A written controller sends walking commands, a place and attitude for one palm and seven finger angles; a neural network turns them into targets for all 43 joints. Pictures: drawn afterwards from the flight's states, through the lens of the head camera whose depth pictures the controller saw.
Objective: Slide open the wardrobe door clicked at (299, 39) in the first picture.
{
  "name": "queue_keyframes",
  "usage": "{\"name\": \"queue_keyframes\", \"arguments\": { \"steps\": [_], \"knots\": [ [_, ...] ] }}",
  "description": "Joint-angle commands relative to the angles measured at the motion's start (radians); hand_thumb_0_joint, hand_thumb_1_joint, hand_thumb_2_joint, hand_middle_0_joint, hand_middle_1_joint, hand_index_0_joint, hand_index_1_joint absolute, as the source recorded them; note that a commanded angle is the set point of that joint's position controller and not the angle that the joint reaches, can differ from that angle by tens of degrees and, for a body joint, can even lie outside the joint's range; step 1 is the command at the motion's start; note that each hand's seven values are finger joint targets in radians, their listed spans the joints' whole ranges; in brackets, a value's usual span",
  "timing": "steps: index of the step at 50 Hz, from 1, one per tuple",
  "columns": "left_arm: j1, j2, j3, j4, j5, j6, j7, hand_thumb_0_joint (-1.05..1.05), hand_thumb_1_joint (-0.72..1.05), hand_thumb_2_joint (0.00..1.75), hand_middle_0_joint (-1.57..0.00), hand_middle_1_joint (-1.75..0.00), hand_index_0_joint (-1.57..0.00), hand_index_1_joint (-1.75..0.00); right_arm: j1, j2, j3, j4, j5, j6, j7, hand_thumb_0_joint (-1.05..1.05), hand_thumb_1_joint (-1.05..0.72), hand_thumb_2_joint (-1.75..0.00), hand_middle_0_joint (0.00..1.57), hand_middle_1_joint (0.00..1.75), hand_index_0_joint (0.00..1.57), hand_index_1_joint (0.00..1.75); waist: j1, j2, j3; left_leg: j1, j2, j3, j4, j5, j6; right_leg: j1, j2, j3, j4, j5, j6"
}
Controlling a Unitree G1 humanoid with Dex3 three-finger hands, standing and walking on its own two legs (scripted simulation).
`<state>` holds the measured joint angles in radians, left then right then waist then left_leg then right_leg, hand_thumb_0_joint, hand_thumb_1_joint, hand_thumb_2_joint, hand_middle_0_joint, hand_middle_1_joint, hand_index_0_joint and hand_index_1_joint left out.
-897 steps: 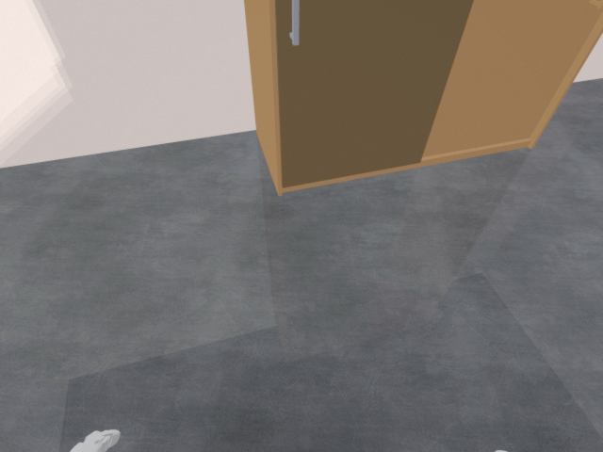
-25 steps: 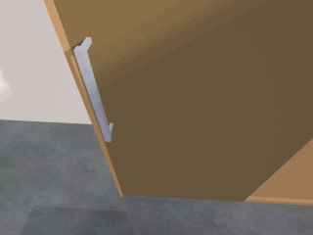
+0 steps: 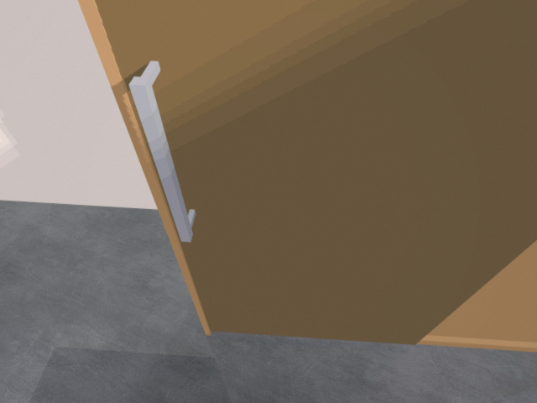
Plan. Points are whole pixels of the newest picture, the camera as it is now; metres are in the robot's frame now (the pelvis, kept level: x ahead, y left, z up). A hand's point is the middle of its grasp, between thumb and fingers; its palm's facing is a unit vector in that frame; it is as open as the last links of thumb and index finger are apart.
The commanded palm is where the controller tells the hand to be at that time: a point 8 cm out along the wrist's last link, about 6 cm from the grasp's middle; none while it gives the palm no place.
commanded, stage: look again from close up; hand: left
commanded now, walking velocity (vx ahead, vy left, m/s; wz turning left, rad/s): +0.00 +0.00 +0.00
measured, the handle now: (172, 168) +0.42 +0.18 +0.12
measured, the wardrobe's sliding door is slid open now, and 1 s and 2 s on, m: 0.00 0.00 0.00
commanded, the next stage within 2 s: raise the hand with hooked fingers in 0.22 s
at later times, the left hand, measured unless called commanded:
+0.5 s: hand (135, 361) +0.18 +0.20 -0.02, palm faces +0.23 -0.97 -0.12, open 7.6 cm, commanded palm +0.11 +0.25 -0.05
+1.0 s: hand (113, 360) +0.17 +0.22 +0.01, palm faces -0.03 -1.00 -0.06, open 10.2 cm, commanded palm +0.14 +0.28 +0.03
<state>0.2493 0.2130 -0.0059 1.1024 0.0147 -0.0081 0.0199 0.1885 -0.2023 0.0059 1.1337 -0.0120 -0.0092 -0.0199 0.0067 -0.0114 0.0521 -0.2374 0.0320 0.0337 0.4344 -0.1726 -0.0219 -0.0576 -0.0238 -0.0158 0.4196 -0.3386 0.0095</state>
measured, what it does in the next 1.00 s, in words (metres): lowers itself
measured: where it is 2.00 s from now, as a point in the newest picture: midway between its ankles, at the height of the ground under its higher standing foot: outside the picture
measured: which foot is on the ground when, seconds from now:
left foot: down 0.00-1.00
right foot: down 0.00-1.00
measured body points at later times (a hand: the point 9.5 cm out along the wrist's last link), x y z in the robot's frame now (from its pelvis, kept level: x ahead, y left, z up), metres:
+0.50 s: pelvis -0.02 +0.00 -0.02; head -0.01 +0.00 +0.43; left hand +0.16 +0.25 -0.01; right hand +0.10 -0.24 -0.13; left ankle +0.04 +0.13 -0.74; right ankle -0.07 -0.12 -0.74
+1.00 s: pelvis -0.05 +0.00 -0.06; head -0.02 +0.01 +0.39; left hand +0.16 +0.27 +0.02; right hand +0.13 -0.22 -0.13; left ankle +0.04 +0.13 -0.74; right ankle -0.07 -0.12 -0.74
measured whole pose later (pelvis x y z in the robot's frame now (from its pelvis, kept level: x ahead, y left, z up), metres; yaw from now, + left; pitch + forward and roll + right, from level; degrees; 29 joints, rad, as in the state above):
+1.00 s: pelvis -0.05 +0.00 -0.06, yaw +2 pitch +6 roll -3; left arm 0.29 0.31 0.24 0.04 -0.32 -0.28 -0.38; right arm 0.24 -0.21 0.04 0.62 0.04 -0.25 -0.11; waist 0.02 0.04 -0.07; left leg -0.74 0.06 -0.06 0.95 -0.32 -0.03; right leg -0.52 0.01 -0.08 0.93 -0.52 0.00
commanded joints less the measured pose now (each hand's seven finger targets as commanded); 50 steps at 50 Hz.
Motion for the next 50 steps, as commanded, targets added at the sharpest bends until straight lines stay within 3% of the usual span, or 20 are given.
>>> {"name": "queue_keyframes", "arguments": {
  "steps": [1, 15, 16, 17, 18, 19, 20, 21, 22, 25, 27, 28, 29, 31, 33, 37, 38, 41, 48, 50],
  "knots": [
    [0.054, 0.132, 0.03, -0.026, 0.002, -0.016, 0.011, 0.0, 0.9, 0.9, -0.2, -0.3, -0.2, -0.3, 0.02, -0.13, -0.028, -0.039, 0.001, -0.016, -0.006, 0.0, -0.9, -0.9, 0.2, 0.3, 0.2, 0.3, 0.0, 0.006, -0.019, 0.1, 0.075, -0.06, -0.04, 0.182, 0.035, -0.121, -0.09, 0.052, -0.09, 0.224, -0.026],
    [0.076, 0.116, 0.029, -0.017, 0.002, -0.017, 0.013, 0.0, 0.9, 0.9, -0.2, -0.3, -0.2, -0.3, 0.026, -0.114, -0.027, -0.032, 0.002, -0.016, -0.007, 0.0, -0.9, -0.9, 0.2, 0.3, 0.2, 0.3, 0.003, 0.002, -0.008, 0.093, 0.073, -0.064, -0.041, 0.189, 0.035, -0.116, -0.09, 0.045, -0.094, 0.232, -0.023],
    [0.158, 0.063, 0.014, -0.009, 0.015, -0.038, 0.055, 0.0, 0.9, 0.9, -0.2, -0.3, -0.2, -0.3, -0.025, -0.105, -0.026, -0.112, 0.008, -0.024, 0.003, 0.0, -0.9, -0.9, 0.2, 0.3, 0.2, 0.3, 0.017, 0.022, 0.041, 0.048, 0.067, -0.023, 0.178, 0.223, 0.019, -0.195, -0.128, 0.138, -0.119, 0.534, 0.001],
    [-0.605, 0.347, 0.179, -1.545, -0.187, -0.253, 0.044, 0.0, 0.88, 0.89, -0.2, -0.32, -0.2, -0.32, 0.034, -0.245, -0.053, -0.42, 0.053, -0.156, -0.047, 0.0, -0.9, -0.9, 0.2, 0.3, 0.2, 0.3, -0.101, 0.174, -0.45, 0.321, -0.034, -0.005, 0.044, 0.297, 0.055, -0.118, -0.034, -0.019, 0.034, 0.545, -0.029],
    [-0.412, 0.432, 0.26, -1.501, -0.116, -0.251, 0.089, 0.0, 0.85, 0.88, -0.2, -0.33, -0.2, -0.33, -0.038, -0.154, -0.017, -0.411, 0.05, -0.228, -0.095, 0.0, -0.9, -0.9, 0.2, 0.3, 0.2, 0.3, -0.012, 0.279, -0.386, 0.383, 0.005, 0.018, 0.041, 0.338, 0.046, -0.184, -0.005, -0.028, 0.079, 0.369, -0.032],
    [0.122, 0.073, 0.073, -1.246, -0.132, -0.132, 0.078, 0.0, 0.83, 0.87, -0.21, -0.34, -0.21, -0.34, 0.007, -0.126, -0.035, -0.427, 0.04, -0.279, -0.08, 0.0, -0.9, -0.9, 0.2, 0.3, 0.2, 0.3, -0.005, 0.303, -0.346, 0.335, 0.026, -0.017, 0.018, 0.374, 0.044, -0.226, 0.016, -0.091, 0.149, 0.22, -0.033],
    [0.147, -0.02, 0.046, -1.136, -0.162, -0.094, 0.064, 0.0, 0.81, 0.86, -0.21, -0.36, -0.21, -0.36, 0.021, -0.125, -0.034, -0.399, 0.066, -0.285, -0.074, 0.0, -0.9, -0.9, 0.2, 0.3, 0.2, 0.3, -0.046, 0.143, -0.233, 0.229, 0.01, -0.037, 0.041, 0.292, 0.046, -0.286, 0.025, -0.099, 0.144, 0.177, -0.019],
    [0.034, 0.019, 0.081, -1.206, -0.177, -0.141, 0.04, 0.0, 0.78, 0.85, -0.21, -0.37, -0.21, -0.37, -0.007, -0.154, -0.056, -0.464, 0.058, -0.289, -0.075, 0.0, -0.9, -0.9, 0.2, 0.3, 0.2, 0.3, -0.062, 0.048, -0.118, 0.098, -0.001, -0.05, 0.08, 0.151, 0.043, -0.352, 0.025, -0.104, 0.109, 0.159, -0.008],
    [0.058, 0.071, 0.151, -1.118, -0.178, -0.197, 0.015, 0.0, 0.76, 0.84, -0.21, -0.39, -0.21, -0.39, -0.008, -0.169, -0.073, -0.465, 0.039, -0.288, -0.078, 0.0, -0.9, -0.9, 0.2, 0.3, 0.2, 0.3, -0.07, -0.057, -0.093, 0.005, -0.015, -0.044, 0.13, 0.062, 0.041, -0.426, 0.029, -0.105, 0.106, 0.114, -0.002],
    [0.301, -0.034, 0.164, -0.848, -0.221, -0.408, -0.16, 0.0, 0.69, 0.81, -0.22, -0.43, -0.22, -0.43, -0.062, -0.149, -0.091, -0.531, 0.017, -0.286, -0.044, 0.0, -0.9, -0.9, 0.2, 0.3, 0.2, 0.3, 0.02, -0.22, -0.071, -0.26, -0.027, -0.031, 0.282, -0.025, 0.014, -0.583, 0.043, -0.106, 0.266, 0.049, -0.007],
    [0.32, 0.002, 0.195, -0.836, -0.264, -0.552, -0.315, 0.0, 0.64, 0.79, -0.22, -0.47, -0.22, -0.47, -0.095, -0.159, -0.105, -0.587, 0.023, -0.291, -0.015, 0.0, -0.9, -0.9, 0.2, 0.3, 0.2, 0.3, 0.045, -0.175, -0.139, -0.37, -0.031, -0.022, 0.373, -0.079, 0.005, -0.619, 0.028, -0.068, 0.356, 0.01, -0.017],
    [0.323, 0.078, 0.262, -0.823, -0.279, -0.585, -0.391, 0.0, 0.62, 0.78, -0.22, -0.48, -0.22, -0.48, -0.09, -0.171, -0.111, -0.62, 0.033, -0.291, 0.0, 0.0, -0.9, -0.9, 0.2, 0.3, 0.2, 0.3, 0.063, -0.07, -0.185, -0.368, -0.033, -0.016, 0.405, -0.053, 0.007, -0.592, 0.016, -0.036, 0.387, 0.054, -0.032],
    [0.321, 0.122, 0.299, -0.892, -0.305, -0.573, -0.43, 0.0, 0.6, 0.77, -0.22, -0.5, -0.22, -0.5, -0.103, -0.172, -0.113, -0.674, 0.038, -0.287, 0.001, 0.0, -0.9, -0.9, 0.2, 0.3, 0.2, 0.3, 0.077, -0.01, -0.268, -0.352, -0.041, 0.005, 0.422, -0.054, 0.015, -0.565, 0.009, -0.021, 0.393, 0.051, -0.029],
    [0.249, 0.145, 0.322, -1.027, -0.351, -0.49, -0.451, 0.0, 0.55, 0.75, -0.22, -0.53, -0.22, -0.53, -0.113, -0.168, -0.106, -0.751, 0.055, -0.273, -0.016, 0.0, -0.9, -0.9, 0.2, 0.3, 0.2, 0.3, 0.071, -0.012, -0.33, -0.34, -0.045, 0.023, 0.428, -0.094, 0.031, -0.557, 0.012, -0.002, 0.369, -0.017, -0.012],
    [0.147, 0.176, 0.357, -1.127, -0.375, -0.434, -0.413, 0.0, 0.5, 0.73, -0.23, -0.55, -0.23, -0.55, -0.088, -0.162, -0.097, -0.767, 0.055, -0.258, -0.038, 0.0, -0.9, -0.9, 0.2, 0.3, 0.2, 0.3, 0.049, -0.028, -0.299, -0.355, -0.031, -0.003, 0.428, -0.161, 0.036, -0.601, 0.023, 0.013, 0.345, -0.13, -0.002],
    [-0.061, 0.198, 0.311, -1.416, -0.331, -0.493, -0.311, 0.0, 0.41, 0.69, -0.24, -0.62, -0.24, -0.62, -0.024, -0.144, -0.076, -0.746, 0.042, -0.266, -0.072, 0.0, -0.9, -0.9, 0.2, 0.3, 0.2, 0.3, -0.026, 0.094, -0.283, -0.289, -0.007, -0.037, 0.441, -0.164, 0.054, -0.659, 0.033, 0.027, 0.337, -0.141, -0.011],
    [-0.121, 0.215, 0.296, -1.44, -0.318, -0.507, -0.304, 0.0, 0.39, 0.68, -0.24, -0.63, -0.24, -0.63, -0.006, -0.151, -0.068, -0.73, 0.037, -0.27, -0.081, 0.0, -0.9, -0.9, 0.2, 0.3, 0.2, 0.3, -0.048, 0.065, -0.259, -0.306, 0.0, -0.051, 0.451, -0.175, 0.056, -0.667, 0.039, 0.027, 0.342, -0.146, -0.012],
    [-0.11, 0.184, 0.238, -1.389, -0.318, -0.509, -0.342, 0.0, 0.32, 0.65, -0.24, -0.68, -0.24, -0.68, 0.002, -0.158, -0.052, -0.691, 0.044, -0.297, -0.098, 0.0, -0.9, -0.9, 0.2, 0.3, 0.2, 0.3, -0.068, 0.123, -0.237, -0.279, 0.002, -0.064, 0.441, -0.191, 0.055, -0.684, 0.047, 0.015, 0.331, -0.141, -0.016],
    [0.0, 0.278, 0.387, -1.205, -0.371, -0.285, -0.404, 0.0, 0.15, 0.58, -0.25, -0.78, -0.25, -0.78, -0.032, -0.161, -0.042, -0.682, 0.059, -0.313, -0.106, 0.0, -0.9, -0.9, 0.2, 0.3, 0.2, 0.3, 0.022, 0.074, -0.278, -0.248, -0.01, -0.064, 0.355, -0.127, 0.05, -0.527, 0.038, 0.01, 0.256, -0.086, -0.012],
    [0.006, 0.264, 0.398, -1.257, -0.388, -0.27, -0.393, 0.0, 0.11, 0.56, -0.26, -0.81, -0.26, -0.81, -0.038, -0.152, -0.04, -0.694, 0.058, -0.315, -0.098, 0.0, -0.9, -0.9, 0.2, 0.3, 0.2, 0.3, 0.033, 0.064, -0.302, -0.203, -0.011, -0.061, 0.328, -0.079, 0.049, -0.499, 0.041, -0.018, 0.262, -0.017, -0.008]
  ]
}}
